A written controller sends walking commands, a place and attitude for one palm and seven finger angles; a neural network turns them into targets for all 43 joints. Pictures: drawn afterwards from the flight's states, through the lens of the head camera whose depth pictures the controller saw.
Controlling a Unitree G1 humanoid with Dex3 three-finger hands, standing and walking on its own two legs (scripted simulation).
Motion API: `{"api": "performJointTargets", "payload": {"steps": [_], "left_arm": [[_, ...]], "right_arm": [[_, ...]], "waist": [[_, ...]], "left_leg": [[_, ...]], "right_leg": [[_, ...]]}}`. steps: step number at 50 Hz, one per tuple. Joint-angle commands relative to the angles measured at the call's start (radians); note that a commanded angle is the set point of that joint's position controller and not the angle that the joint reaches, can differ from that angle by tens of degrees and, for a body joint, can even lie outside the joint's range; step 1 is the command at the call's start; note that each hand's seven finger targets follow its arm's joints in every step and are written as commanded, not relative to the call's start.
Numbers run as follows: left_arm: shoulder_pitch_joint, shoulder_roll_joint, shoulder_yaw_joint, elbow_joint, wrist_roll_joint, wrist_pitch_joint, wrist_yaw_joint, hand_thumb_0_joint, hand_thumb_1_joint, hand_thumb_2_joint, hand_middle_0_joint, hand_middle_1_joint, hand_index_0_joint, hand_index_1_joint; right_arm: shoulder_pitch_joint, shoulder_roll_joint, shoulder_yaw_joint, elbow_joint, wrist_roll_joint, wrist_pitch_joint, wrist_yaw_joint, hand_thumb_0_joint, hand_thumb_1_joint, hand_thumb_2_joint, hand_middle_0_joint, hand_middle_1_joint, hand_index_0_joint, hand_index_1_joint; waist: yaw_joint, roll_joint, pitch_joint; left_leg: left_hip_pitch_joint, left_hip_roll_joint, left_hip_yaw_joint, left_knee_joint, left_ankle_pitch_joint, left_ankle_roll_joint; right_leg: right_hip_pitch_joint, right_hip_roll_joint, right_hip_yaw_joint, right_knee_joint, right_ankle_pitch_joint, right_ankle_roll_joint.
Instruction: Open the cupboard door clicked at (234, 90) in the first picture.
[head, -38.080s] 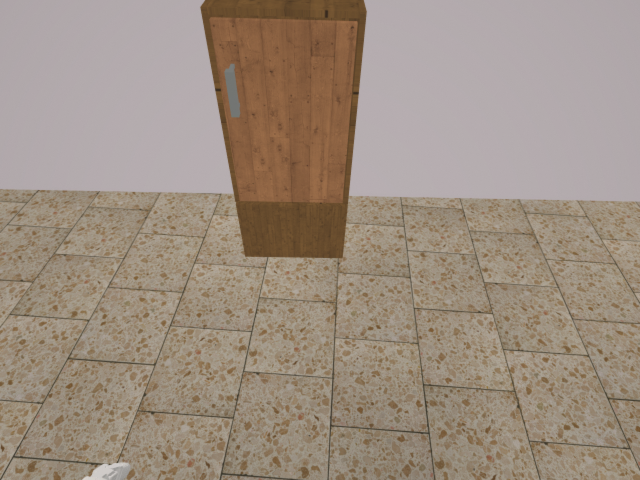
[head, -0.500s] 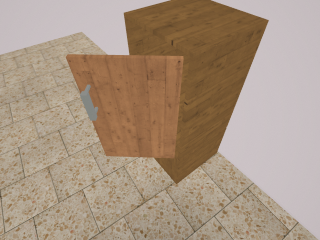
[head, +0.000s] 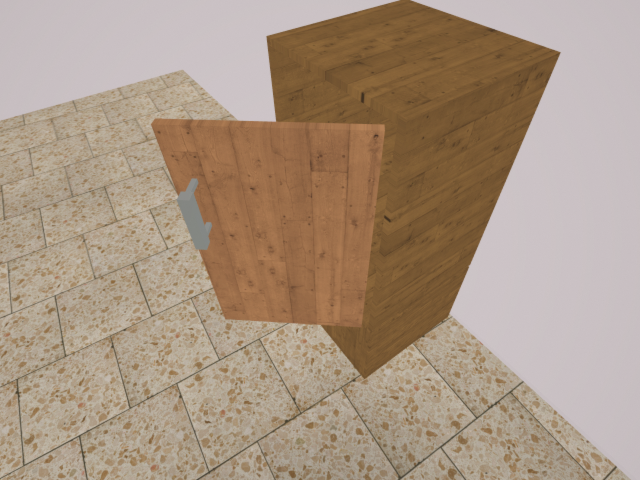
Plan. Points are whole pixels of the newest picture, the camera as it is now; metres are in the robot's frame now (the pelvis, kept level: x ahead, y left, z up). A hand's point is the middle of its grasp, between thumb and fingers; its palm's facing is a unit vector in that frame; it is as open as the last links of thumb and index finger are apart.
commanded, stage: raise the hand with hooked fingers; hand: left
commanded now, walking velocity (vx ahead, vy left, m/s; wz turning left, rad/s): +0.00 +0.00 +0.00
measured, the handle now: (197, 214) +0.56 +0.26 -0.02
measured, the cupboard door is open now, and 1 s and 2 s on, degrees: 50 50 50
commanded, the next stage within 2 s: none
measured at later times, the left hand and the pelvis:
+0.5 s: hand out of the picture +0.13 +0.21 -0.06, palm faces +0.13 -0.99 -0.02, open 9.3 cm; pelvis -0.03 -0.01 -0.09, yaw +3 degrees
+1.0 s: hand (134, 417) +0.20 +0.26 -0.04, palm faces -0.01 -1.00 -0.06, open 12.3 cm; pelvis -0.03 +0.02 -0.07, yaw +2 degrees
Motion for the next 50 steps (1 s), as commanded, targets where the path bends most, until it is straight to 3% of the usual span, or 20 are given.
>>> {"api": "performJointTargets", "payload": {"steps": [1,2,3,5,8,10,11,13,16,18,21,22,26,29,31,33,36,40,46,50], "left_arm": [[-0.231,0.222,0.077,-1.018,-0.121,-0.184,0.06,0.0,0.83,0.87,-0.205,-0.345,-0.205,-0.345],[0.067,0.011,-0.02,-0.763,-0.132,-0.106,0.047,0.0,0.807,0.86,-0.207,-0.36,-0.207,-0.36],[-0.098,0.071,0.024,-0.904,-0.176,-0.147,0.03,0.0,0.783,0.85,-0.208,-0.375,-0.208,-0.375],[-0.094,0.151,0.126,-0.824,-0.167,-0.254,-0.023,0.0,0.737,0.83,-0.212,-0.405,-0.212,-0.405],[0.171,0.083,0.166,-0.633,-0.217,-0.429,-0.174,0.0,0.667,0.8,-0.217,-0.45,-0.217,-0.45],[0.281,0.065,0.17,-0.674,-0.255,-0.565,-0.3,0.0,0.62,0.78,-0.22,-0.48,-0.22,-0.48],[0.312,0.103,0.218,-0.653,-0.261,-0.616,-0.365,0.0,0.597,0.77,-0.222,-0.495,-0.222,-0.495],[0.26,0.178,0.238,-0.717,-0.261,-0.698,-0.469,0.0,0.55,0.75,-0.225,-0.525,-0.225,-0.525],[0.152,0.242,0.295,-0.838,-0.298,-0.664,-0.503,0.0,0.48,0.72,-0.23,-0.57,-0.23,-0.57],[0.049,0.239,0.305,-0.956,-0.327,-0.652,-0.477,0.0,0.433,0.7,-0.233,-0.6,-0.233,-0.6],[-0.151,0.286,0.318,-1.18,-0.331,-0.694,-0.411,0.0,0.363,0.67,-0.238,-0.645,-0.238,-0.645],[-0.143,0.286,0.308,-1.207,-0.31,-0.702,-0.4,0.0,0.34,0.66,-0.24,-0.66,-0.24,-0.66],[-0.182,0.266,0.221,-1.133,-0.29,-0.675,-0.444,0.0,0.247,0.62,-0.247,-0.72,-0.247,-0.72],[-0.141,0.296,0.232,-0.993,-0.284,-0.566,-0.5,0.0,0.177,0.59,-0.252,-0.765,-0.252,-0.765],[-0.066,0.328,0.301,-0.883,-0.318,-0.464,-0.531,0.0,0.13,0.57,-0.255,-0.795,-0.255,-0.795],[-0.033,0.348,0.352,-0.933,-0.351,-0.394,-0.535,0.0,0.083,0.55,-0.258,-0.825,-0.258,-0.825],[-0.027,0.363,0.426,-0.969,-0.394,-0.367,-0.489,0.0,0.013,0.52,-0.263,-0.87,-0.263,-0.87],[-0.062,0.318,0.398,-0.983,-0.363,-0.444,-0.415,0.0,-0.08,0.48,-0.27,-0.93,-0.27,-0.93],[-0.159,0.327,0.316,-0.965,-0.319,-0.506,-0.463,0.0,-0.22,0.42,-0.28,-1.02,-0.28,-1.02],[-0.191,0.406,0.37,-0.999,-0.323,-0.493,-0.487,0.0,-0.313,0.38,-0.287,-1.08,-0.287,-1.08]], "right_arm": [[-0.157,-0.233,-0.033,-0.343,0.035,-0.268,-0.068,0.0,-0.9,-0.9,0.2,0.3,0.2,0.3],[-0.131,-0.166,-0.027,-0.302,0.044,-0.266,-0.059,0.0,-0.9,-0.9,0.2,0.3,0.2,0.3],[-0.153,-0.22,-0.029,-0.383,0.048,-0.277,-0.048,0.0,-0.9,-0.9,0.2,0.3,0.2,0.3],[-0.127,-0.242,-0.062,-0.43,0.027,-0.293,-0.04,0.0,-0.9,-0.9,0.2,0.3,0.2,0.3],[-0.155,-0.224,-0.086,-0.528,0.022,-0.3,-0.008,0.0,-0.9,-0.9,0.2,0.3,0.2,0.3],[-0.188,-0.23,-0.1,-0.594,0.014,-0.305,0.024,0.0,-0.9,-0.9,0.2,0.3,0.2,0.3],[-0.174,-0.239,-0.111,-0.614,0.017,-0.298,0.046,0.0,-0.9,-0.9,0.2,0.3,0.2,0.3],[-0.214,-0.248,-0.11,-0.658,0.016,-0.291,0.062,0.0,-0.9,-0.9,0.2,0.3,0.2,0.3],[-0.218,-0.249,-0.11,-0.715,0.024,-0.26,0.049,0.0,-0.9,-0.9,0.2,0.3,0.2,0.3],[-0.208,-0.229,-0.108,-0.741,0.028,-0.253,0.037,0.0,-0.9,-0.9,0.2,0.3,0.2,0.3],[-0.15,-0.226,-0.095,-0.714,0.013,-0.25,0.019,0.0,-0.9,-0.9,0.2,0.3,0.2,0.3],[-0.136,-0.218,-0.094,-0.699,0.014,-0.249,0.014,0.0,-0.9,-0.9,0.2,0.3,0.2,0.3],[-0.128,-0.238,-0.065,-0.642,0.017,-0.259,0.0,0.0,-0.9,-0.9,0.2,0.3,0.2,0.3],[-0.13,-0.242,-0.059,-0.632,0.041,-0.261,-0.011,0.0,-0.9,-0.9,0.2,0.3,0.2,0.3],[-0.146,-0.251,-0.057,-0.648,0.053,-0.253,-0.017,0.0,-0.9,-0.9,0.2,0.3,0.2,0.3],[-0.163,-0.242,-0.055,-0.681,0.058,-0.241,-0.018,0.0,-0.9,-0.9,0.2,0.3,0.2,0.3],[-0.179,-0.223,-0.047,-0.698,0.048,-0.243,-0.017,0.0,-0.9,-0.9,0.2,0.3,0.2,0.3],[-0.137,-0.217,-0.054,-0.675,0.036,-0.254,-0.008,0.0,-0.9,-0.9,0.2,0.3,0.2,0.3],[-0.084,-0.259,-0.06,-0.666,0.038,-0.273,-0.007,0.0,-0.9,-0.9,0.2,0.3,0.2,0.3],[-0.068,-0.274,-0.064,-0.666,0.044,-0.273,-0.018,0.0,-0.9,-0.9,0.2,0.3,0.2,0.3]], "waist": [[-0.013,0.258,-0.268],[-0.022,0.132,-0.09],[-0.04,0.05,0.023],[-0.055,-0.207,0.027],[0.025,-0.359,-0.029],[0.059,-0.247,-0.13],[0.075,-0.083,-0.175],[0.054,0.012,-0.219],[0.048,-0.062,-0.297],[0.029,-0.013,-0.313],[-0.027,0.067,-0.357],[-0.025,0.102,-0.386],[-0.078,0.107,-0.342],[-0.071,0.042,-0.325],[-0.024,-0.03,-0.355],[0.016,-0.03,-0.437],[0.056,-0.036,-0.429],[0.018,-0.049,-0.333],[-0.032,0.043,-0.326],[-0.01,0.091,-0.384]], "left_leg": [[-0.031,0.05,-0.121,-0.079,0.193,-0.075],[-0.09,0.065,-0.151,-0.096,0.126,-0.076],[-0.162,0.057,-0.191,-0.07,0.061,-0.057],[-0.278,0.045,-0.173,0.037,-0.036,-0.032],[-0.493,0.012,-0.13,0.229,-0.066,-0.037],[-0.571,-0.009,-0.104,0.331,-0.051,-0.055],[-0.558,-0.018,-0.091,0.374,-0.007,-0.07],[-0.631,-0.02,-0.081,0.464,-0.001,-0.071],[-0.745,-0.014,-0.085,0.535,-0.033,-0.045],[-0.759,-0.007,-0.087,0.564,-0.066,-0.037],[-0.705,0.031,-0.128,0.594,-0.005,-0.022],[-0.673,0.041,-0.136,0.584,0.017,-0.021],[-0.686,0.057,-0.162,0.609,0.005,-0.014],[-0.738,0.052,-0.164,0.574,-0.083,-0.012],[-0.747,0.046,-0.168,0.548,-0.048,-0.016],[-0.72,0.035,-0.16,0.513,-0.009,-0.02],[-0.708,0.037,-0.167,0.481,0.045,-0.03],[-0.723,0.042,-0.158,0.464,0.004,-0.032],[-0.646,0.044,-0.171,0.455,-0.002,-0.034],[-0.568,0.048,-0.183,0.422,0.063,-0.044]], "right_leg": [[0.087,-0.054,0.155,-0.001,0.011,0.009],[-0.014,-0.05,0.105,-0.008,-0.013,0.025],[-0.069,-0.057,0.096,-0.021,-0.043,0.037],[-0.162,-0.063,0.08,-0.018,-0.192,0.055],[-0.213,-0.077,0.144,0.099,-0.309,0.056],[-0.193,-0.09,0.176,0.205,-0.181,0.045],[-0.176,-0.099,0.191,0.265,-0.088,0.025],[-0.215,-0.113,0.232,0.33,-0.014,0.025],[-0.243,-0.113,0.296,0.362,-0.077,0.052],[-0.274,-0.111,0.32,0.34,-0.186,0.067],[-0.341,-0.069,0.267,0.398,-0.142,0.058],[-0.351,-0.061,0.242,0.408,-0.131,0.046],[-0.426,-0.041,0.194,0.428,-0.153,0.048],[-0.399,-0.047,0.188,0.373,-0.273,0.059],[-0.316,-0.049,0.186,0.357,-0.257,0.062],[-0.238,-0.063,0.175,0.347,-0.216,0.07],[-0.201,-0.058,0.154,0.36,-0.164,0.06],[-0.29,-0.051,0.131,0.356,-0.214,0.059],[-0.377,-0.038,0.096,0.387,-0.188,0.048],[-0.339,-0.034,0.071,0.388,-0.122,0.045]]}}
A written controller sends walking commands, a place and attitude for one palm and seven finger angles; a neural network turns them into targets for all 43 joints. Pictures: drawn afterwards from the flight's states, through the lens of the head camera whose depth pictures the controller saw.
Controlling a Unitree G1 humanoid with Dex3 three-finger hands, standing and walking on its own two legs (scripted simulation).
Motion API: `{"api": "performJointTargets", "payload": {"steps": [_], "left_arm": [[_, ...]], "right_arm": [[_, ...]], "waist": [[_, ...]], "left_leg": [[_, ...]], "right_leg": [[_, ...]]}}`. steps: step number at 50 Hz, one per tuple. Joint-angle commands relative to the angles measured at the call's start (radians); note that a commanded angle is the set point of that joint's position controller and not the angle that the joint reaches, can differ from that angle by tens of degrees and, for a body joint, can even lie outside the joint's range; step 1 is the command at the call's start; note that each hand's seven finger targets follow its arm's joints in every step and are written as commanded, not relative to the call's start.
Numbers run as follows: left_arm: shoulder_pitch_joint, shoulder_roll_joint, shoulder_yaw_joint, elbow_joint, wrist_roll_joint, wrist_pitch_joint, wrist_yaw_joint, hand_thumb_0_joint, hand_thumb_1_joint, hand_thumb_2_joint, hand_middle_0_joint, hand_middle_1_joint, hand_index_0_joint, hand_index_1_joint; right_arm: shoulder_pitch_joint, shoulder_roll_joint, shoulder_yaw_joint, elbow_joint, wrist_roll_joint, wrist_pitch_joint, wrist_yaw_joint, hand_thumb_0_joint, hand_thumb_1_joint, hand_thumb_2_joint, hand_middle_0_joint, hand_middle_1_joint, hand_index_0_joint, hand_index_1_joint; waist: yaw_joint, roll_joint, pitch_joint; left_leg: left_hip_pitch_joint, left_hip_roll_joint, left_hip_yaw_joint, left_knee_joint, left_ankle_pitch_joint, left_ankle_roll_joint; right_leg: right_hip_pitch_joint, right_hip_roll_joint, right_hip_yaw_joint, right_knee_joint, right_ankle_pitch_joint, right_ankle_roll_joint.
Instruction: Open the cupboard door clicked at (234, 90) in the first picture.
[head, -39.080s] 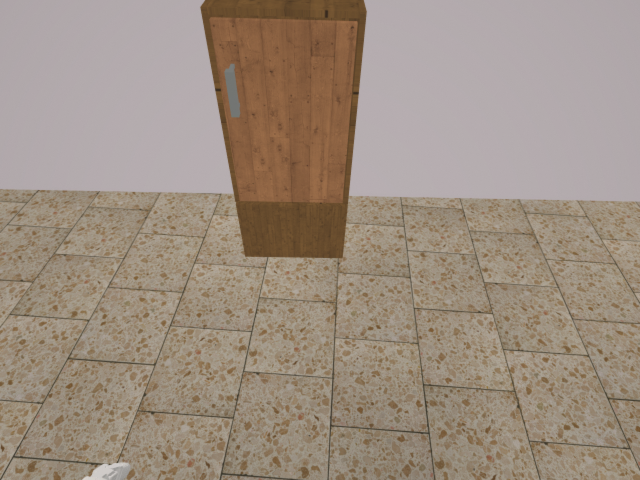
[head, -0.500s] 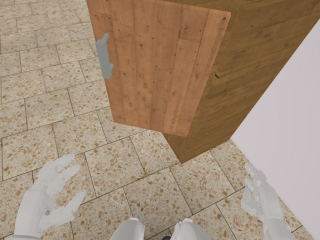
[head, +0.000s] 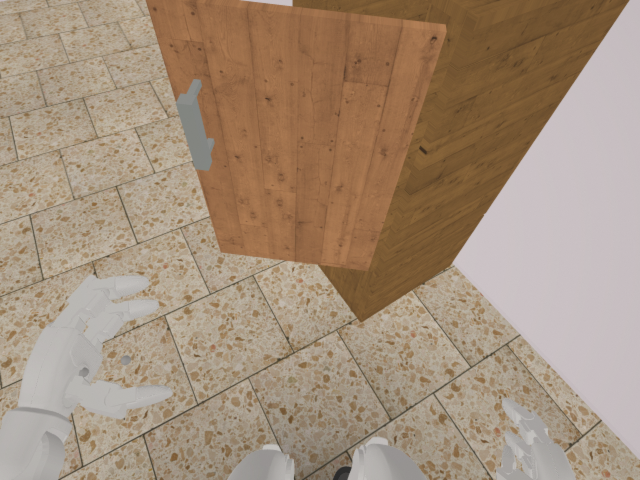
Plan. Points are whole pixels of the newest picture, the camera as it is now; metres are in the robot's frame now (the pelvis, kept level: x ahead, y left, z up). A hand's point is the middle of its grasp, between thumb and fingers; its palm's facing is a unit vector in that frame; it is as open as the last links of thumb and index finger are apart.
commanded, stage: raise the hand with hooked fingers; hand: left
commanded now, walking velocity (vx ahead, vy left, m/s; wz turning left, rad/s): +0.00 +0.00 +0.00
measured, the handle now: (199, 126) +0.59 +0.22 +0.06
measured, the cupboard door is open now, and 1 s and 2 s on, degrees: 50 50 50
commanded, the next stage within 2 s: move the hooked fingers beside the handle in 1.06 s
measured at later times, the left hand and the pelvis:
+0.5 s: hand (68, 297) +0.29 +0.29 +0.07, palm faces -0.04 -1.00 -0.06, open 13.9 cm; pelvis +0.01 +0.02 +0.01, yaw +0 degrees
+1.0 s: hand (64, 289) +0.30 +0.30 +0.07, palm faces -0.05 -1.00 -0.07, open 14.0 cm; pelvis +0.01 +0.03 +0.02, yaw +0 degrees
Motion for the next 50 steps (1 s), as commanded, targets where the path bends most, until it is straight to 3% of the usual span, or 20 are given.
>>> {"api": "performJointTargets", "payload": {"steps": [1,3,6,10,11,14,17,21,26,28,30,32,37,45,48,50], "left_arm": [[-0.159,0.247,0.119,-0.232,-0.036,-0.045,-0.024,0.0,-0.337,0.37,-0.288,-1.095,-0.288,-1.095],[-0.142,0.246,0.141,-0.234,-0.046,-0.039,-0.015,0.0,-0.383,0.35,-0.292,-1.125,-0.292,-1.125],[-0.149,0.245,0.154,-0.177,-0.057,-0.017,-0.007,0.0,-0.453,0.32,-0.297,-1.17,-0.297,-1.17],[-0.208,0.219,0.115,-0.096,-0.039,0.03,-0.032,0.0,-0.5,0.3,-0.3,-1.2,-0.3,-1.2],[-0.245,0.219,0.103,-0.083,-0.04,0.044,-0.048,0.0,-0.5,0.3,-0.3,-1.2,-0.3,-1.2],[-0.296,0.259,0.129,-0.068,-0.033,0.068,-0.076,0.0,-0.5,0.3,-0.3,-1.2,-0.3,-1.2],[-0.366,0.319,0.172,-0.094,-0.042,0.061,-0.095,0.0,-0.5,0.3,-0.3,-1.2,-0.3,-1.2],[-0.396,0.359,0.218,-0.06,-0.058,0.042,-0.096,0.0,-0.5,0.3,-0.3,-1.2,-0.3,-1.2],[-0.45,0.367,0.214,0.037,-0.054,0.061,-0.127,0.0,-0.5,0.3,-0.3,-1.2,-0.3,-1.2],[-0.473,0.39,0.223,0.041,-0.051,0.073,-0.143,0.0,-0.5,0.3,-0.3,-1.2,-0.3,-1.2],[-0.422,0.346,0.194,0.062,-0.053,0.086,-0.159,0.0,-0.5,0.3,-0.3,-1.2,-0.3,-1.2],[-0.413,0.34,0.189,0.065,-0.059,0.089,-0.168,0.0,-0.5,0.3,-0.3,-1.2,-0.3,-1.2],[-0.446,0.379,0.232,0.062,-0.061,0.067,-0.145,0.0,-0.5,0.3,-0.3,-1.2,-0.3,-1.2],[-0.448,0.376,0.212,0.011,-0.036,0.036,-0.125,0.0,-0.5,0.3,-0.3,-1.2,-0.3,-1.2],[-0.451,0.368,0.208,0.026,-0.041,0.038,-0.128,0.0,-0.5,0.3,-0.3,-1.2,-0.3,-1.2],[-0.448,0.371,0.218,0.052,-0.048,0.046,-0.13,0.0,-0.5,0.3,-0.3,-1.2,-0.3,-1.2]], "right_arm": [[-0.032,-0.126,-0.04,-0.17,0.0,-0.06,-0.015,0.0,-0.9,-0.9,0.2,0.3,0.2,0.3],[-0.028,-0.119,-0.04,-0.169,0.001,-0.053,-0.014,0.0,-0.9,-0.9,0.2,0.3,0.2,0.3],[-0.025,-0.122,-0.032,-0.17,-0.004,-0.039,-0.01,0.0,-0.9,-0.9,0.2,0.3,0.2,0.3],[-0.03,-0.13,-0.029,-0.175,0.003,-0.02,-0.01,0.0,-0.9,-0.9,0.2,0.3,0.2,0.3],[-0.029,-0.134,-0.026,-0.18,0.003,-0.017,-0.011,0.0,-0.9,-0.9,0.2,0.3,0.2,0.3],[-0.02,-0.138,-0.029,-0.183,0.004,-0.014,-0.016,0.0,-0.9,-0.9,0.2,0.3,0.2,0.3],[-0.017,-0.14,-0.026,-0.179,0.001,-0.012,-0.015,0.0,-0.9,-0.9,0.2,0.3,0.2,0.3],[-0.011,-0.14,-0.022,-0.162,-0.008,-0.009,-0.014,0.0,-0.9,-0.9,0.2,0.3,0.2,0.3],[-0.007,-0.151,-0.024,-0.15,-0.001,0.002,-0.015,0.0,-0.9,-0.9,0.2,0.3,0.2,0.3],[0.002,-0.154,-0.028,-0.147,0.0,0.005,-0.014,0.0,-0.9,-0.9,0.2,0.3,0.2,0.3],[0.009,-0.155,-0.033,-0.153,0.004,0.002,-0.011,0.0,-0.9,-0.9,0.2,0.3,0.2,0.3],[0.014,-0.158,-0.033,-0.155,0.001,0.001,-0.004,0.0,-0.9,-0.9,0.2,0.3,0.2,0.3],[0.014,-0.161,-0.037,-0.161,-0.004,0.007,0.001,0.0,-0.9,-0.9,0.2,0.3,0.2,0.3],[0.023,-0.156,-0.038,-0.156,-0.008,0.002,0.004,0.0,-0.9,-0.9,0.2,0.3,0.2,0.3],[0.015,-0.156,-0.035,-0.152,-0.007,0.003,0.0,0.0,-0.9,-0.9,0.2,0.3,0.2,0.3],[0.011,-0.154,-0.033,-0.152,-0.004,0.003,-0.005,0.0,-0.9,-0.9,0.2,0.3,0.2,0.3]], "waist": [[0.008,0.124,-0.246],[0.021,0.13,-0.266],[0.024,0.12,-0.222],[0.002,0.098,-0.181],[-0.001,0.118,-0.168],[0.0,0.08,-0.226],[0.011,0.106,-0.283],[0.018,0.121,-0.281],[0.012,0.135,-0.241],[0.012,0.15,-0.28],[0.013,0.121,-0.284],[0.016,0.116,-0.275],[0.015,0.092,-0.233],[0.015,0.189,-0.275],[0.008,0.158,-0.234],[0.005,0.117,-0.218]], "left_leg": [[0.118,0.03,-0.146,-0.218,0.328,-0.093],[0.159,0.033,-0.15,-0.232,0.396,-0.105],[0.168,0.037,-0.159,-0.237,0.45,-0.119],[0.157,0.04,-0.161,-0.254,0.392,-0.12],[0.173,0.042,-0.169,-0.257,0.416,-0.127],[0.196,0.044,-0.174,-0.26,0.444,-0.126],[0.257,0.051,-0.19,-0.262,0.527,-0.143],[0.275,0.053,-0.194,-0.258,0.585,-0.156],[0.282,0.06,-0.209,-0.28,0.567,-0.161],[0.325,0.066,-0.217,-0.289,0.603,-0.165],[0.336,0.072,-0.223,-0.291,0.627,-0.164],[0.351,0.079,-0.236,-0.295,0.66,-0.17],[0.301,0.071,-0.226,-0.307,0.566,-0.163],[0.371,0.081,-0.247,-0.308,0.595,-0.178],[0.354,0.084,-0.259,-0.32,0.549,-0.175],[0.304,0.072,-0.236,-0.317,0.506,-0.16]], "right_leg": [[0.262,0.008,0.13,-0.118,0.084,0.03],[0.281,0.008,0.116,-0.119,0.128,0.033],[0.271,0.019,0.1,-0.116,0.16,0.027],[0.237,0.016,0.094,-0.134,0.123,0.036],[0.227,0.021,0.092,-0.13,0.133,0.029],[0.254,0.018,0.094,-0.139,0.153,0.035],[0.263,0.023,0.095,-0.133,0.183,0.031],[0.259,0.027,0.093,-0.131,0.202,0.027],[0.227,0.023,0.088,-0.143,0.165,0.026],[0.232,0.019,0.089,-0.153,0.169,0.03],[0.226,0.017,0.089,-0.157,0.176,0.036],[0.217,0.02,0.087,-0.155,0.184,0.037],[0.221,0.022,0.088,-0.158,0.153,0.031],[0.196,0.016,0.097,-0.153,0.146,0.035],[0.188,0.017,0.095,-0.156,0.134,0.035],[0.217,0.017,0.095,-0.169,0.136,0.034]]}}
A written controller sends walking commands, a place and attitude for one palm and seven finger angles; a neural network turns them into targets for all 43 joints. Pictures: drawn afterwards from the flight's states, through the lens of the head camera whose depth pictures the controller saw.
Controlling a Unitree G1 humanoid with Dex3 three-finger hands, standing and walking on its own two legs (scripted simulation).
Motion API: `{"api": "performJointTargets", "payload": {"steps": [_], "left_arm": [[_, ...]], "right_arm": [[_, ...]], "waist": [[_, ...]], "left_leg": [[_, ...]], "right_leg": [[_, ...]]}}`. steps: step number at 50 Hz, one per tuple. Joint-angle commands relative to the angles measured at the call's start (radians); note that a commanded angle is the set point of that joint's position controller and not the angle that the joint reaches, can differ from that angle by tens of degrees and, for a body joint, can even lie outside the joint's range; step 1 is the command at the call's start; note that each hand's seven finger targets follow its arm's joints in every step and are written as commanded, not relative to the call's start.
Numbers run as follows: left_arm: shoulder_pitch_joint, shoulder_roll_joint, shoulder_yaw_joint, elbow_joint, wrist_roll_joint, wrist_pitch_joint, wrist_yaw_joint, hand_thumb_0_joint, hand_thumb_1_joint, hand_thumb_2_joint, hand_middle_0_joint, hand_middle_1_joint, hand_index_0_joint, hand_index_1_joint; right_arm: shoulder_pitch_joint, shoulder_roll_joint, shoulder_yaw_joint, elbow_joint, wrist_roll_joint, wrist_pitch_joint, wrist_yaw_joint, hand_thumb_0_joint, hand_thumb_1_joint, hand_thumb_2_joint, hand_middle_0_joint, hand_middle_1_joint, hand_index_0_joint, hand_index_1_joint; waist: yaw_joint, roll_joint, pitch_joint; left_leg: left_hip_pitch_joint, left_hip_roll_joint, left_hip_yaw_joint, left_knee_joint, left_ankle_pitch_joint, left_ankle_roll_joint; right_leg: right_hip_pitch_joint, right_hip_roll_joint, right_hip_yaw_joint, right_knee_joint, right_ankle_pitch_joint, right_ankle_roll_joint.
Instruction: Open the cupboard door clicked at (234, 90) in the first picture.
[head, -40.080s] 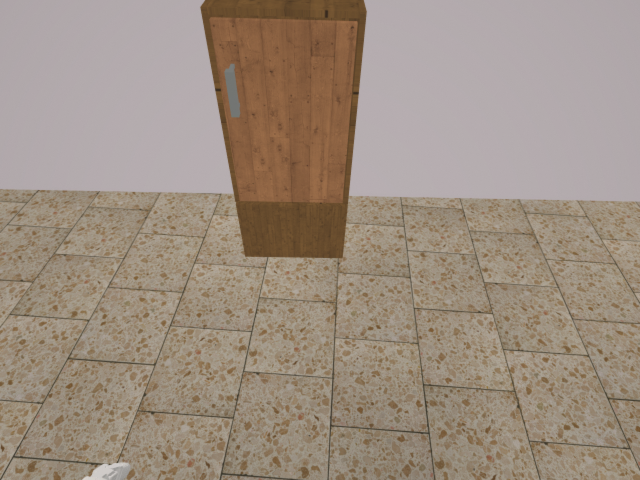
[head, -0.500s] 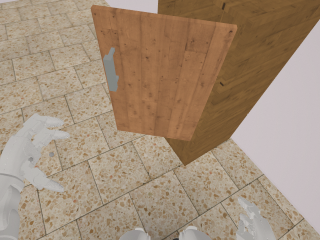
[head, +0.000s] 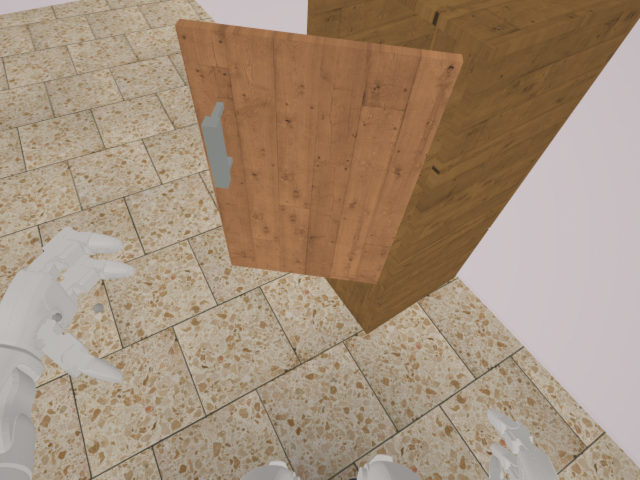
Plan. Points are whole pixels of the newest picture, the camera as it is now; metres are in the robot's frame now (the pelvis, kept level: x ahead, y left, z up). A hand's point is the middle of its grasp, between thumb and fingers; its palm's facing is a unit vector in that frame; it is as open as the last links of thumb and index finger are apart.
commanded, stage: raise the hand with hooked fingers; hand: left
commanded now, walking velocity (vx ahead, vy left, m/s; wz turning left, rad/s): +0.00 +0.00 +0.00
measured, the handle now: (220, 146) +0.58 +0.20 +0.04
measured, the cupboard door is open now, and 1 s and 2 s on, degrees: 50 50 50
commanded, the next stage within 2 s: move the hooked fingers beside the handle in 0.06 s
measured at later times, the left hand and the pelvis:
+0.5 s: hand (123, 270) +0.33 +0.26 +0.06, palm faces -0.04 -1.00 -0.06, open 13.9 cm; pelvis -0.01 -0.03 +0.00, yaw +0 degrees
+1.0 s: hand (140, 220) +0.41 +0.26 +0.06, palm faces -0.05 -1.00 -0.02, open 14.0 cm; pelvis -0.01 -0.04 -0.02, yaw -2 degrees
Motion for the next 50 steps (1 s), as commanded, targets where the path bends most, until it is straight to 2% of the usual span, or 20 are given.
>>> {"api": "performJointTargets", "payload": {"steps": [1,5,8,11,12,13,15,19,21,26,28,31,32,35,37,38,45,47,49,50], "left_arm": [[-0.184,0.265,0.109,-0.162,-0.044,-0.049,-0.004,0.0,-0.5,0.3,-0.3,-1.2,-0.3,-1.2],[-0.192,0.237,0.085,-0.138,-0.046,-0.037,-0.017,0.0,-0.5,0.3,-0.3,-1.2,-0.3,-1.2],[-0.207,0.245,0.081,-0.158,-0.044,-0.044,-0.026,0.0,-0.5,0.3,-0.3,-1.2,-0.3,-1.2],[-0.312,0.288,0.096,-0.134,-0.033,-0.058,-0.019,0.0,-0.5,0.3,-0.3,-1.2,-0.3,-1.2],[-0.368,0.269,0.074,-0.131,-0.032,-0.065,-0.021,0.0,-0.5,0.3,-0.3,-1.2,-0.3,-1.2],[-0.367,0.304,0.109,-0.099,-0.03,-0.068,-0.016,0.0,-0.5,0.3,-0.3,-1.2,-0.3,-1.2],[-0.403,0.286,0.086,-0.08,-0.028,-0.075,-0.018,0.0,-0.5,0.3,-0.3,-1.2,-0.3,-1.2],[-0.463,0.36,0.132,0.031,-0.019,-0.061,-0.037,0.0,-0.5,0.3,-0.3,-1.2,-0.3,-1.2],[-0.495,0.37,0.126,0.059,-0.014,-0.056,-0.052,0.0,-0.5,0.3,-0.3,-1.2,-0.3,-1.2],[-0.548,0.419,0.158,0.139,-0.02,-0.059,-0.08,0.0,-0.5,0.3,-0.3,-1.2,-0.3,-1.2],[-0.534,0.472,0.211,0.203,-0.021,-0.063,-0.089,0.0,-0.5,0.3,-0.3,-1.2,-0.3,-1.2],[-0.606,0.463,0.186,0.236,-0.022,-0.071,-0.11,0.0,-0.5,0.3,-0.3,-1.2,-0.3,-1.2],[-0.621,0.496,0.206,0.265,-0.011,-0.072,-0.116,0.0,-0.5,0.3,-0.3,-1.2,-0.3,-1.2],[-0.696,0.512,0.197,0.313,0.004,-0.082,-0.124,0.0,-0.5,0.3,-0.3,-1.2,-0.3,-1.2],[-0.737,0.549,0.216,0.309,0.006,-0.096,-0.135,0.0,-0.5,0.3,-0.3,-1.2,-0.3,-1.2],[-0.735,0.567,0.235,0.322,0.004,-0.101,-0.136,0.0,-0.5,0.3,-0.3,-1.2,-0.3,-1.2],[-0.84,0.601,0.228,0.434,0.036,-0.108,-0.14,0.0,-0.5,0.3,-0.3,-1.2,-0.3,-1.2],[-0.873,0.613,0.227,0.443,0.041,-0.108,-0.144,0.0,-0.5,0.3,-0.3,-1.2,-0.3,-1.2],[-0.882,0.615,0.219,0.478,0.055,-0.103,-0.138,0.0,-0.5,0.3,-0.3,-1.2,-0.3,-1.2],[-0.914,0.6,0.2,0.494,0.061,-0.1,-0.134,0.0,-0.5,0.3,-0.3,-1.2,-0.3,-1.2]], "right_arm": [[-0.005,-0.17,-0.07,-0.13,0.004,-0.047,-0.022,0.0,-0.9,-0.9,0.2,0.3,0.2,0.3],[-0.013,-0.165,-0.067,-0.134,0.009,-0.048,-0.026,0.0,-0.9,-0.9,0.2,0.3,0.2,0.3],[-0.014,-0.163,-0.066,-0.134,0.008,-0.052,-0.025,0.0,-0.9,-0.9,0.2,0.3,0.2,0.3],[-0.007,-0.168,-0.062,-0.117,0.004,-0.049,-0.033,0.0,-0.9,-0.9,0.2,0.3,0.2,0.3],[-0.009,-0.165,-0.059,-0.11,0.005,-0.047,-0.036,0.0,-0.9,-0.9,0.2,0.3,0.2,0.3],[-0.004,-0.167,-0.061,-0.103,0.006,-0.046,-0.041,0.0,-0.9,-0.9,0.2,0.3,0.2,0.3],[-0.004,-0.163,-0.058,-0.098,0.008,-0.046,-0.045,0.0,-0.9,-0.9,0.2,0.3,0.2,0.3],[0.007,-0.168,-0.051,-0.088,0.008,-0.029,-0.052,0.0,-0.9,-0.9,0.2,0.3,0.2,0.3],[0.009,-0.168,-0.048,-0.092,0.007,-0.022,-0.052,0.0,-0.9,-0.9,0.2,0.3,0.2,0.3],[0.03,-0.169,-0.045,-0.092,0.004,-0.001,-0.045,0.0,-0.9,-0.9,0.2,0.3,0.2,0.3],[0.042,-0.174,-0.047,-0.088,0.005,0.009,-0.041,0.0,-0.9,-0.9,0.2,0.3,0.2,0.3],[0.047,-0.173,-0.044,-0.093,0.006,0.019,-0.036,0.0,-0.9,-0.9,0.2,0.3,0.2,0.3],[0.059,-0.179,-0.047,-0.085,0.008,0.025,-0.036,0.0,-0.9,-0.9,0.2,0.3,0.2,0.3],[0.075,-0.184,-0.048,-0.073,0.009,0.035,-0.035,0.0,-0.9,-0.9,0.2,0.3,0.2,0.3],[0.09,-0.186,-0.05,-0.068,0.007,0.042,-0.036,0.0,-0.9,-0.9,0.2,0.3,0.2,0.3],[0.097,-0.187,-0.052,-0.067,0.007,0.047,-0.035,0.0,-0.9,-0.9,0.2,0.3,0.2,0.3],[0.128,-0.196,-0.05,-0.046,0.007,0.077,-0.034,0.0,-0.9,-0.9,0.2,0.3,0.2,0.3],[0.142,-0.2,-0.05,-0.047,0.005,0.089,-0.034,0.0,-0.9,-0.9,0.2,0.3,0.2,0.3],[0.147,-0.202,-0.048,-0.047,0.005,0.1,-0.033,0.0,-0.9,-0.9,0.2,0.3,0.2,0.3],[0.147,-0.202,-0.047,-0.045,0.005,0.104,-0.032,0.0,-0.9,-0.9,0.2,0.3,0.2,0.3]], "waist": [[-0.001,0.09,-0.229],[-0.002,0.073,-0.237],[0.001,0.103,-0.269],[-0.015,0.094,-0.245],[-0.027,0.111,-0.25],[-0.018,0.102,-0.248],[-0.025,0.112,-0.26],[-0.026,0.07,-0.28],[-0.018,0.112,-0.301],[-0.022,0.084,-0.338],[-0.015,0.055,-0.34],[-0.031,0.071,-0.334],[-0.031,0.077,-0.344],[-0.05,0.081,-0.343],[-0.044,0.119,-0.394],[-0.044,0.104,-0.403],[-0.064,0.113,-0.403],[-0.06,0.124,-0.45],[-0.064,0.125,-0.421],[-0.08,0.112,-0.407]], "left_leg": [[0.175,0.088,-0.238,-0.198,0.477,-0.169],[0.162,0.083,-0.231,-0.199,0.447,-0.163],[0.174,0.077,-0.219,-0.188,0.451,-0.162],[0.14,0.072,-0.21,-0.174,0.419,-0.154],[0.145,0.069,-0.208,-0.174,0.394,-0.152],[0.131,0.068,-0.204,-0.173,0.387,-0.152],[0.124,0.063,-0.195,-0.17,0.356,-0.145],[0.054,0.052,-0.161,-0.149,0.339,-0.122],[0.048,0.051,-0.151,-0.14,0.374,-0.121],[-0.009,0.05,-0.122,-0.109,0.389,-0.099],[-0.056,0.05,-0.11,-0.1,0.37,-0.088],[-0.094,0.051,-0.099,-0.081,0.348,-0.078],[-0.101,0.053,-0.096,-0.079,0.338,-0.076],[-0.119,0.055,-0.099,-0.071,0.317,-0.07],[-0.093,0.056,-0.098,-0.062,0.351,-0.07],[-0.096,0.056,-0.098,-0.06,0.355,-0.069],[-0.116,0.062,-0.101,-0.049,0.331,-0.064],[-0.078,0.063,-0.106,-0.047,0.372,-0.068],[-0.087,0.064,-0.109,-0.051,0.359,-0.069],[-0.102,0.065,-0.107,-0.046,0.341,-0.065]], "right_leg": [[0.101,0.021,0.076,-0.042,0.098,-0.011],[0.112,0.019,0.077,-0.046,0.097,-0.008],[0.123,0.019,0.085,-0.047,0.102,-0.011],[0.111,0.024,0.087,-0.041,0.097,-0.017],[0.098,0.022,0.089,-0.043,0.084,-0.014],[0.109,0.021,0.091,-0.043,0.082,-0.016],[0.109,0.017,0.094,-0.046,0.073,-0.015],[0.163,0.016,0.113,-0.051,0.099,-0.014],[0.185,0.015,0.12,-0.042,0.13,-0.021],[0.236,0.018,0.15,-0.039,0.189,-0.017],[0.262,0.015,0.169,-0.044,0.195,-0.012],[0.26,0.015,0.193,-0.039,0.189,-0.015],[0.26,0.014,0.198,-0.04,0.181,-0.012],[0.237,0.012,0.203,-0.04,0.158,-0.008],[0.242,0.015,0.208,-0.027,0.189,-0.011],[0.251,0.015,0.209,-0.029,0.196,-0.008],[0.196,0.02,0.203,-0.019,0.164,-0.004],[0.188,0.028,0.192,-0.004,0.192,-0.006],[0.158,0.03,0.179,-0.002,0.174,-0.005],[0.144,0.03,0.182,-0.005,0.163,-0.001]]}}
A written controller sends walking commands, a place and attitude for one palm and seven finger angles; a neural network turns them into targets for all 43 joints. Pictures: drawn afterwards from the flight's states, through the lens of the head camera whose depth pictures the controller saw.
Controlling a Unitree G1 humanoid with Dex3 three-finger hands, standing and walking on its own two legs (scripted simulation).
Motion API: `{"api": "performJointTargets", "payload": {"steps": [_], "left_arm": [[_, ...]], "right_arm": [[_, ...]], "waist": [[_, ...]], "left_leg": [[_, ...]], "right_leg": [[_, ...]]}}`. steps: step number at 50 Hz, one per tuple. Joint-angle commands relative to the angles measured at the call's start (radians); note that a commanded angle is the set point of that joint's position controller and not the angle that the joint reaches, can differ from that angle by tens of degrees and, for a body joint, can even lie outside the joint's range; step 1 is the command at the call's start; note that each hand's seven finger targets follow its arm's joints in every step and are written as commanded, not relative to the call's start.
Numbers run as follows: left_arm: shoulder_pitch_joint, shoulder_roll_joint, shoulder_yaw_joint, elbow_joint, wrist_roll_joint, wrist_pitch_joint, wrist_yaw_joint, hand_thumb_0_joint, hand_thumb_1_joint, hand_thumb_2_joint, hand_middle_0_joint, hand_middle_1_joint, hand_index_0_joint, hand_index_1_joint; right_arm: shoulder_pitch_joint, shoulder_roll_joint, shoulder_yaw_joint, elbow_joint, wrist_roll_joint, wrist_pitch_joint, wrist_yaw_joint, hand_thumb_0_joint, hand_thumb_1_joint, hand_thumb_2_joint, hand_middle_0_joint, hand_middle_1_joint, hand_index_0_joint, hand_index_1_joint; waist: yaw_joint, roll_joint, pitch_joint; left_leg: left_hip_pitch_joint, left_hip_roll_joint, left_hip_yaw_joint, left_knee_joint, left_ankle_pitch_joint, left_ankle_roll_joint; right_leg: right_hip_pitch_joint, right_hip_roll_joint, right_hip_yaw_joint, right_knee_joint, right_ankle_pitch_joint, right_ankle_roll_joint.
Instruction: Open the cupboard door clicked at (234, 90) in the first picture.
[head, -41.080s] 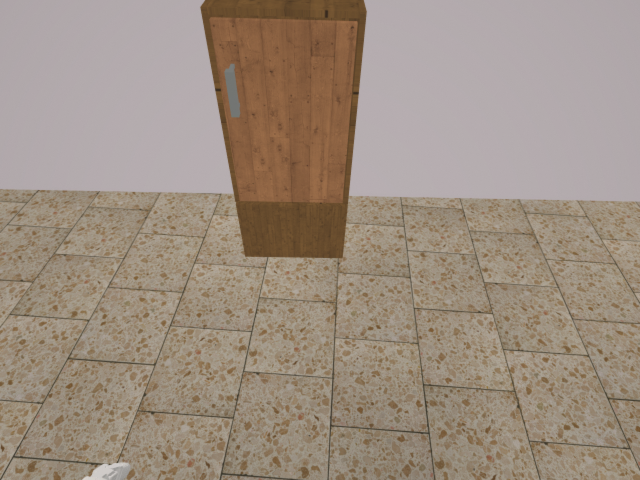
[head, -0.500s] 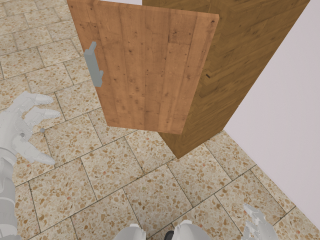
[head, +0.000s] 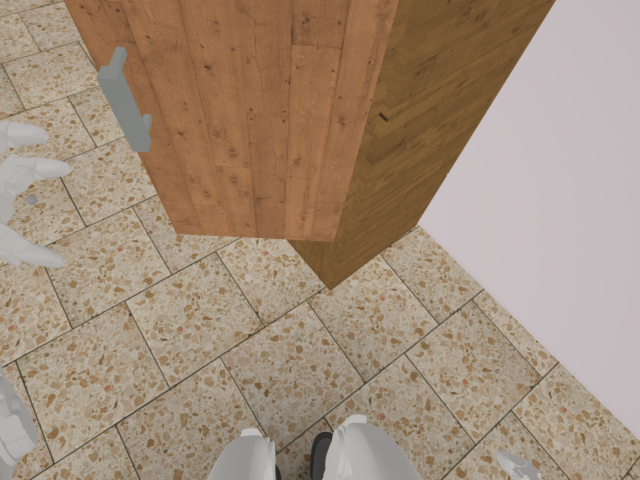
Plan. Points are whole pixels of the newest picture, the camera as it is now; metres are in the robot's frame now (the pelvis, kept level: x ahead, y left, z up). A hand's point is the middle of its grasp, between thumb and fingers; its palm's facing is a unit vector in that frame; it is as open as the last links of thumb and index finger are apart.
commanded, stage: move the hooked fingers beside the handle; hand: left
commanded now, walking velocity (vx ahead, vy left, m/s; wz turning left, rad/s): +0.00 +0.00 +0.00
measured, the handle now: (131, 102) +0.58 +0.26 +0.05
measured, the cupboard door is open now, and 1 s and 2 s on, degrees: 50 50 50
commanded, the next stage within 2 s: slide the fingers in behind the handle in 1.60 s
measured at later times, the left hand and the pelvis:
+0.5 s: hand (48, 149) +0.48 +0.33 +0.06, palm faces -0.03 -1.00 -0.01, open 14.0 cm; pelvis +0.00 +0.03 -0.01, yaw -1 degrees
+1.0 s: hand (71, 122) +0.54 +0.32 +0.05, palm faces -0.04 -1.00 -0.04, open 13.9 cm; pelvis +0.03 +0.05 +0.00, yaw -3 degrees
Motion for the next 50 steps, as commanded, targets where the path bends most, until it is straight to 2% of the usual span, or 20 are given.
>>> {"api": "performJointTargets", "payload": {"steps": [1,7,12,13,15,17,21,22,23,25,27,28,30,33,36,38,40,41,46,50], "left_arm": [[-0.343,0.363,0.057,-0.134,-0.027,-0.051,0.005,0.0,-0.5,0.3,-0.3,-1.2,-0.3,-1.2],[-0.458,0.43,0.066,-0.066,0.018,-0.061,0.035,0.0,-0.5,0.3,-0.3,-1.2,-0.3,-1.2],[-0.538,0.422,0.033,-0.111,0.044,-0.085,0.047,0.0,-0.5,0.3,-0.3,-1.2,-0.3,-1.2],[-0.544,0.388,0.009,-0.101,0.043,-0.082,0.047,0.0,-0.5,0.3,-0.3,-1.2,-0.3,-1.2],[-0.534,0.396,0.023,-0.05,0.044,-0.065,0.054,0.0,-0.5,0.3,-0.3,-1.2,-0.3,-1.2],[-0.575,0.398,0.015,-0.013,0.043,-0.049,0.051,0.0,-0.5,0.3,-0.3,-1.2,-0.3,-1.2],[-0.636,0.419,0.002,-0.018,0.074,-0.041,0.077,0.0,-0.5,0.3,-0.3,-1.2,-0.3,-1.2],[-0.653,0.454,0.022,-0.055,0.087,-0.05,0.087,0.0,-0.5,0.3,-0.3,-1.2,-0.3,-1.2],[-0.649,0.413,-0.008,-0.047,0.09,-0.051,0.091,0.0,-0.5,0.3,-0.3,-1.2,-0.3,-1.2],[-0.646,0.43,0.007,-0.055,0.097,-0.057,0.106,0.0,-0.5,0.3,-0.3,-1.2,-0.3,-1.2],[-0.701,0.407,-0.013,-0.052,0.092,-0.058,0.109,0.0,-0.5,0.3,-0.3,-1.2,-0.3,-1.2],[-0.722,0.364,-0.05,-0.04,0.093,-0.052,0.108,0.0,-0.5,0.3,-0.3,-1.2,-0.3,-1.2],[-0.716,0.393,-0.03,0.001,0.105,-0.036,0.118,0.0,-0.5,0.3,-0.3,-1.2,-0.3,-1.2],[-0.765,0.38,-0.051,-0.021,0.126,-0.03,0.138,0.0,-0.5,0.3,-0.3,-1.2,-0.3,-1.2],[-0.79,0.354,-0.07,0.001,0.132,-0.026,0.161,0.0,-0.5,0.3,-0.3,-1.2,-0.3,-1.2],[-0.817,0.385,-0.048,0.015,0.142,-0.023,0.175,0.0,-0.5,0.3,-0.3,-1.2,-0.3,-1.2],[-0.765,0.392,-0.034,0.037,0.142,-0.015,0.181,0.0,-0.5,0.3,-0.3,-1.2,-0.3,-1.2],[-0.707,0.44,0.007,0.027,0.144,-0.017,0.181,0.0,-0.5,0.3,-0.3,-1.2,-0.3,-1.2],[-0.581,0.455,0.037,-0.093,0.132,-0.028,0.169,0.0,-0.5,0.3,-0.3,-1.2,-0.3,-1.2],[-0.565,0.418,0.048,-0.175,0.086,-0.035,0.161,0.0,-0.5,0.3,-0.3,-1.2,-0.3,-1.2]], "right_arm": [[0.115,-0.182,-0.07,-0.089,-0.003,-0.01,-0.014,0.0,-0.9,-0.9,0.2,0.3,0.2,0.3],[0.142,-0.197,-0.067,-0.079,-0.011,0.019,-0.013,0.0,-0.9,-0.9,0.2,0.3,0.2,0.3],[0.175,-0.206,-0.071,-0.061,-0.02,0.043,-0.007,0.0,-0.9,-0.9,0.2,0.3,0.2,0.3],[0.179,-0.205,-0.073,-0.058,-0.02,0.048,-0.006,0.0,-0.9,-0.9,0.2,0.3,0.2,0.3],[0.187,-0.21,-0.073,-0.051,-0.021,0.058,-0.006,0.0,-0.9,-0.9,0.2,0.3,0.2,0.3],[0.193,-0.213,-0.068,-0.048,-0.02,0.068,-0.008,0.0,-0.9,-0.9,0.2,0.3,0.2,0.3],[0.206,-0.215,-0.063,-0.052,-0.026,0.084,-0.009,0.0,-0.9,-0.9,0.2,0.3,0.2,0.3],[0.22,-0.219,-0.069,-0.044,-0.03,0.09,-0.008,0.0,-0.9,-0.9,0.2,0.3,0.2,0.3],[0.224,-0.213,-0.068,-0.042,-0.031,0.095,-0.003,0.0,-0.9,-0.9,0.2,0.3,0.2,0.3],[0.234,-0.217,-0.069,-0.04,-0.037,0.104,0.001,0.0,-0.9,-0.9,0.2,0.3,0.2,0.3],[0.247,-0.218,-0.07,-0.028,-0.038,0.115,0.002,0.0,-0.9,-0.9,0.2,0.3,0.2,0.3],[0.248,-0.214,-0.069,-0.022,-0.038,0.12,0.004,0.0,-0.9,-0.9,0.2,0.3,0.2,0.3],[0.255,-0.222,-0.066,-0.023,-0.04,0.128,0.002,0.0,-0.9,-0.9,0.2,0.3,0.2,0.3],[0.277,-0.218,-0.068,-0.015,-0.047,0.142,0.004,0.0,-0.9,-0.9,0.2,0.3,0.2,0.3],[0.289,-0.215,-0.064,-0.014,-0.051,0.154,0.005,0.0,-0.9,-0.9,0.2,0.3,0.2,0.3],[0.299,-0.217,-0.065,-0.007,-0.055,0.162,0.007,0.0,-0.9,-0.9,0.2,0.3,0.2,0.3],[0.303,-0.216,-0.063,-0.019,-0.057,0.165,0.009,0.0,-0.9,-0.9,0.2,0.3,0.2,0.3],[0.304,-0.221,-0.066,-0.034,-0.059,0.161,0.008,0.0,-0.9,-0.9,0.2,0.3,0.2,0.3],[0.299,-0.209,-0.075,-0.068,-0.057,0.176,0.027,0.0,-0.9,-0.9,0.2,0.3,0.2,0.3],[0.283,-0.203,-0.083,-0.072,-0.047,0.18,0.037,0.0,-0.9,-0.9,0.2,0.3,0.2,0.3]], "waist": [[0.006,0.131,-0.407],[-0.014,0.13,-0.408],[-0.019,0.262,-0.506],[-0.033,0.256,-0.508],[-0.042,0.183,-0.475],[-0.053,0.179,-0.456],[-0.061,0.215,-0.447],[-0.055,0.249,-0.491],[-0.063,0.28,-0.495],[-0.061,0.283,-0.504],[-0.084,0.277,-0.506],[-0.101,0.278,-0.491],[-0.1,0.264,-0.465],[-0.104,0.329,-0.5],[-0.126,0.304,-0.471],[-0.136,0.285,-0.494],[-0.13,0.25,-0.49],[-0.099,0.262,-0.519],[-0.055,0.294,-0.594],[-0.062,0.25,-0.573]], "left_leg": [[0.093,0.009,-0.113,-0.132,0.374,-0.042],[0.06,0.014,-0.12,-0.119,0.32,-0.041],[0.264,0.03,-0.17,-0.118,0.506,-0.088],[0.289,0.033,-0.181,-0.114,0.53,-0.094],[0.239,0.034,-0.182,-0.11,0.498,-0.084],[0.218,0.034,-0.181,-0.11,0.483,-0.084],[0.227,0.033,-0.196,-0.106,0.517,-0.095],[0.283,0.041,-0.21,-0.107,0.576,-0.108],[0.323,0.046,-0.22,-0.103,0.614,-0.116],[0.355,0.055,-0.238,-0.098,0.669,-0.126],[0.402,0.068,-0.261,-0.095,0.717,-0.136],[0.407,0.07,-0.267,-0.094,0.699,-0.134],[0.369,0.066,-0.27,-0.102,0.65,-0.132],[0.467,0.083,-0.316,-0.104,0.759,-0.157],[0.474,0.09,-0.336,-0.102,0.784,-0.16],[0.452,0.087,-0.323,-0.089,0.775,-0.153],[0.388,0.074,-0.286,-0.085,0.754,-0.137],[0.383,0.066,-0.278,-0.085,0.805,-0.141],[0.431,0.074,-0.255,-0.083,0.937,-0.144],[0.407,0.068,-0.227,-0.1,0.856,-0.12]], "right_leg": [[0.351,-0.013,0.187,-0.071,0.175,0.051],[0.308,-0.008,0.186,-0.062,0.122,0.054],[0.186,0.003,0.131,-0.03,0.147,0.05],[0.154,0.003,0.123,-0.029,0.144,0.054],[0.161,0.004,0.122,-0.036,0.14,0.059],[0.155,0.006,0.121,-0.036,0.137,0.058],[0.118,0.008,0.109,-0.025,0.134,0.053],[0.108,0.006,0.107,-0.024,0.143,0.056],[0.074,0.006,0.103,-0.024,0.141,0.058],[0.055,0.007,0.097,-0.021,0.145,0.058],[0.012,0.01,0.087,-0.022,0.144,0.061],[-0.011,0.009,0.087,-0.026,0.132,0.064],[-0.009,0.007,0.084,-0.027,0.113,0.063],[-0.071,0.005,0.075,-0.018,0.12,0.064],[-0.105,0.007,0.068,-0.016,0.126,0.063],[-0.083,0.008,0.072,-0.019,0.136,0.066],[-0.016,0.011,0.076,-0.028,0.163,0.064],[0.034,0.014,0.077,-0.021,0.197,0.055],[0.114,0.022,0.081,-0.022,0.285,0.051],[0.162,0.028,0.091,-0.055,0.293,0.058]]}}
